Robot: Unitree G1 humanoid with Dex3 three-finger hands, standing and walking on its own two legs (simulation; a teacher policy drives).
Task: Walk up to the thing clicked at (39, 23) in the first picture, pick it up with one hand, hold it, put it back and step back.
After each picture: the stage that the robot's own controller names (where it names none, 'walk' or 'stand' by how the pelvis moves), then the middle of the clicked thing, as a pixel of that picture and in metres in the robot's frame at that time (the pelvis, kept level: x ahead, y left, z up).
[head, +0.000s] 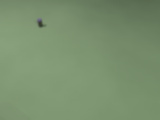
stand; (40, 23) +1.95 +0.62 -0.72
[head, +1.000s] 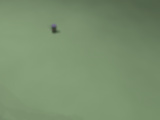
walk; (54, 28) +1.87 +0.30 -0.70
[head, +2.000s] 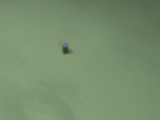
walk; (65, 48) +1.28 +0.15 -0.71
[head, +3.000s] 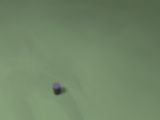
walk; (56, 88) +0.79 +0.21 -0.71
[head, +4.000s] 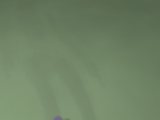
stand; out of the picture +0.45 +0.24 -0.70
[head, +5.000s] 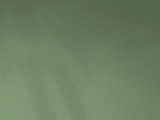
stand; out of the picture +0.41 +0.21 -0.72
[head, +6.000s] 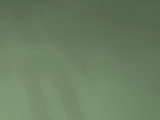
stand; out of the picture +0.39 +0.21 -0.73
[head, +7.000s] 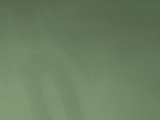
stand; out of the picture +0.39 +0.22 -0.73
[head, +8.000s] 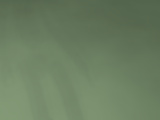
stand; out of the picture +0.38 +0.22 -0.73
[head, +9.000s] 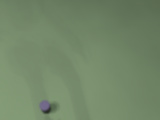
go down; (45, 107) +0.42 +0.22 -0.62
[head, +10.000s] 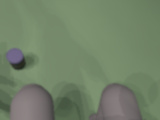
go down; (16, 59) +0.46 +0.27 -0.30
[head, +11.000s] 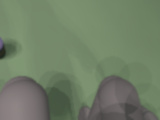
close in; out of the picture +0.45 +0.29 -0.26
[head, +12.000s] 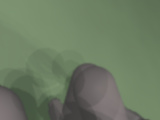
close; out of the picture +0.43 +0.32 -0.22
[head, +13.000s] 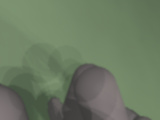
lift; out of the picture +0.42 +0.32 -0.22
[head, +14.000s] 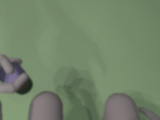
lift; (17, 79) +0.34 +0.24 -0.08
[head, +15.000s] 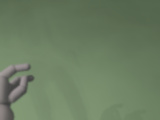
close; out of the picture +0.20 +0.23 -0.70
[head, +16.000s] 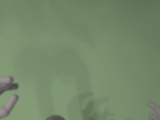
stand; out of the picture +0.16 +0.31 -0.55
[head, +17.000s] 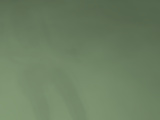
crouch; out of the picture +0.06 +0.37 -0.68
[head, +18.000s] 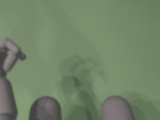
crouch; out of the picture +0.05 +0.44 -0.44
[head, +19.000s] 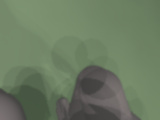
lower; out of the picture -0.07 +0.46 -0.25
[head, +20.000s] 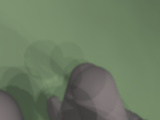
lower; out of the picture -0.15 +0.48 -0.25
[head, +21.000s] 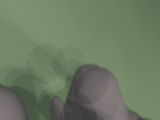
lower; out of the picture -0.21 +0.51 -0.25
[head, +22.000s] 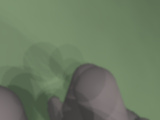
lower; out of the picture -0.28 +0.54 -0.25
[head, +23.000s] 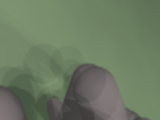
lower; out of the picture -0.34 +0.57 -0.25
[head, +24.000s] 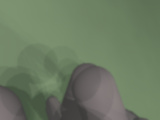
withdraw; out of the picture -0.40 +0.60 -0.25
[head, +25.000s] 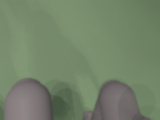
stand; out of the picture -0.39 +0.68 -0.30
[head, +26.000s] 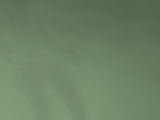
stand; out of the picture -0.38 +0.82 -0.67
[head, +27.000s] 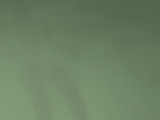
stand; out of the picture -0.41 +0.88 -0.69
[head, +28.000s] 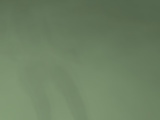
stand; out of the picture -0.46 +0.92 -0.69
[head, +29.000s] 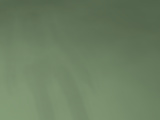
stand; out of the picture -0.47 +0.95 -0.75
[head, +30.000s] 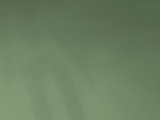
stand; out of the picture -0.55 +0.99 -0.75
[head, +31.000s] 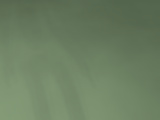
walk; out of the picture -0.60 +1.04 -0.75
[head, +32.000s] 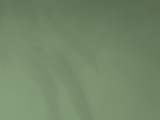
walk; out of the picture -0.54 +1.04 -0.73
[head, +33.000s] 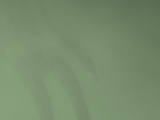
walk; out of the picture -0.23 +1.11 -0.72
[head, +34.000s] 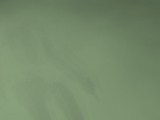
stand; out of the picture -0.07 +1.15 -0.73
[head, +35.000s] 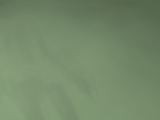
stand; out of the picture -0.12 +1.18 -0.75
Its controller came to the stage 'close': yes
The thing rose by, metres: 0.34
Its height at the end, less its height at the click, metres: -0.02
